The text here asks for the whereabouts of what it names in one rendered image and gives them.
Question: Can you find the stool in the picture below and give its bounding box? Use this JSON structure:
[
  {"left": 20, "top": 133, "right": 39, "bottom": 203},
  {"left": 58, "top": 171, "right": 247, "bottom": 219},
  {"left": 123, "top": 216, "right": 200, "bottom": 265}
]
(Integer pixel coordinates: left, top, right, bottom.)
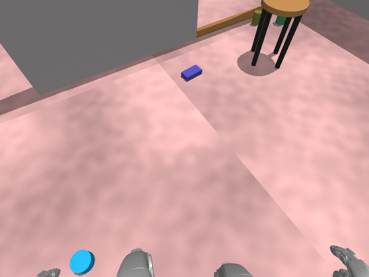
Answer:
[{"left": 251, "top": 0, "right": 310, "bottom": 69}]

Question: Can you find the right robot hand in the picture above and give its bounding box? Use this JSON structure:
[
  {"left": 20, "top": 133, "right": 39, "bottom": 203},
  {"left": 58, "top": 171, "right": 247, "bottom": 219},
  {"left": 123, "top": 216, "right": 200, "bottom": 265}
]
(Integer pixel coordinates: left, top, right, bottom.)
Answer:
[{"left": 330, "top": 245, "right": 369, "bottom": 277}]

